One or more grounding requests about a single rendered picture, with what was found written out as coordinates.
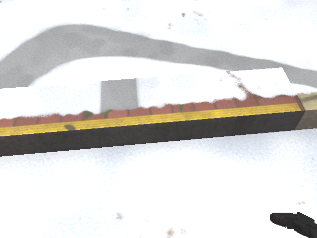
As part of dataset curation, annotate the robot right hand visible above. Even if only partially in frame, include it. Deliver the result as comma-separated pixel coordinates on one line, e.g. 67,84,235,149
269,212,317,238

